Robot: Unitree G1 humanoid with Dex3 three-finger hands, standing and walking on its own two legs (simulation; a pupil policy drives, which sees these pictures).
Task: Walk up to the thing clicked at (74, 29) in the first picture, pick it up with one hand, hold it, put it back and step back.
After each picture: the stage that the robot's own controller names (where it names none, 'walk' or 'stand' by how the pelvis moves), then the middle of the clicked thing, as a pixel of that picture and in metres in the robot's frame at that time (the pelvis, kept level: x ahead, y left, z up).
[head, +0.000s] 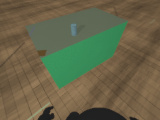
stand; (74, 29) +0.89 +0.23 +0.03
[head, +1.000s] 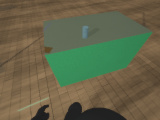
rise first; (85, 32) +0.84 +0.13 +0.04
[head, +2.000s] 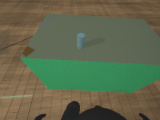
rise first; (80, 41) +0.58 +0.15 +0.07
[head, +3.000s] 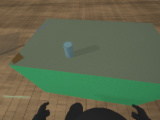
stand; (68, 50) +0.49 +0.21 +0.06
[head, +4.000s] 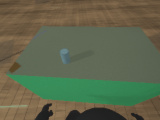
stand; (65, 56) +0.47 +0.22 +0.03
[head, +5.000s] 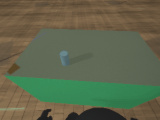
stand; (64, 58) +0.46 +0.23 +0.03
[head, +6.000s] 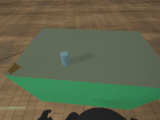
stand; (65, 58) +0.46 +0.23 +0.03
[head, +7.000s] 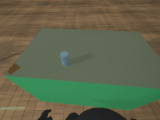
stand; (65, 59) +0.45 +0.22 +0.03
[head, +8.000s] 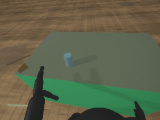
rise first; (68, 60) +0.45 +0.23 +0.03
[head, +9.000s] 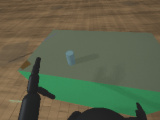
go down; (70, 58) +0.47 +0.23 +0.03
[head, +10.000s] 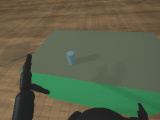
go down; (71, 58) +0.47 +0.22 +0.03
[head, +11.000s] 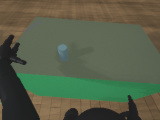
go down; (63, 53) +0.47 +0.20 +0.05
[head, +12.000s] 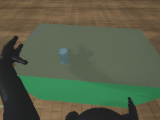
approach; (64, 56) +0.46 +0.21 +0.05
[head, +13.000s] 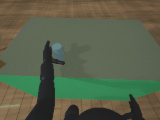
close in; (58, 52) +0.46 +0.23 +0.08
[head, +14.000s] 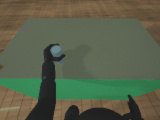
lift; (58, 55) +0.44 +0.22 +0.08
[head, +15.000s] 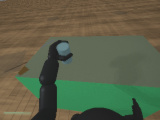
lift; (65, 54) +0.34 +0.17 +0.24
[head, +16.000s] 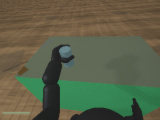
hold; (67, 57) +0.34 +0.17 +0.21
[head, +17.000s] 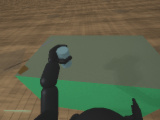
hold; (64, 57) +0.33 +0.18 +0.21
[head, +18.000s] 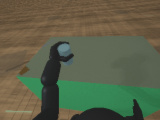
crouch; (66, 55) +0.34 +0.17 +0.23
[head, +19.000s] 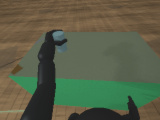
crouch; (60, 42) +0.44 +0.21 +0.23
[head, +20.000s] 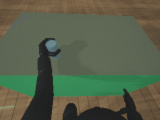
lower; (53, 50) +0.47 +0.23 +0.08
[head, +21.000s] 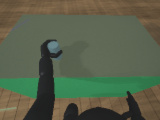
lower; (55, 51) +0.46 +0.22 +0.09
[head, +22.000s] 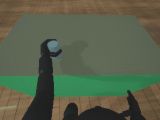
lower; (55, 50) +0.47 +0.23 +0.08
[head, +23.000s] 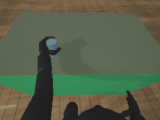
lower; (53, 48) +0.48 +0.23 +0.09
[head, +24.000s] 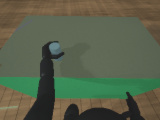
open; (56, 52) +0.45 +0.23 +0.08
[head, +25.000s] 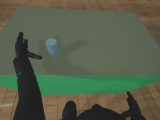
sink last; (53, 48) +0.46 +0.23 +0.09
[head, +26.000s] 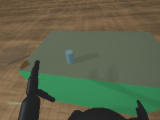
sink last; (70, 57) +0.48 +0.23 +0.05
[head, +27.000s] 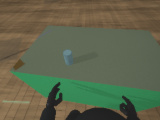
stand; (68, 57) +0.45 +0.22 +0.04
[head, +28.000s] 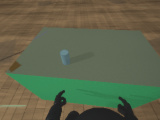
stand; (65, 57) +0.46 +0.23 +0.03
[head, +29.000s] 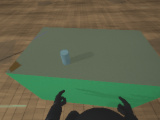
stand; (65, 57) +0.47 +0.23 +0.03
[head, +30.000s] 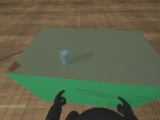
stand; (65, 57) +0.46 +0.23 +0.03
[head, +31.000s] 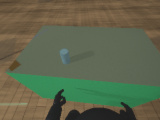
stand; (65, 56) +0.46 +0.23 +0.03
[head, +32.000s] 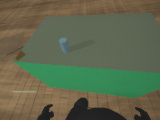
walk; (64, 45) +0.54 +0.25 +0.05
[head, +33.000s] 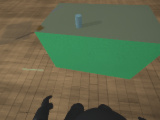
walk; (78, 21) +0.88 +0.17 +0.06
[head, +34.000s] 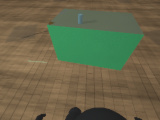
stand; (80, 18) +1.21 +0.22 +0.05
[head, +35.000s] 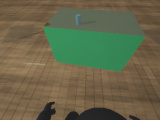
stand; (78, 19) +1.14 +0.20 +0.04
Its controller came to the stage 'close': yes
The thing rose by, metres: 0.21
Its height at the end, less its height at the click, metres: +0.00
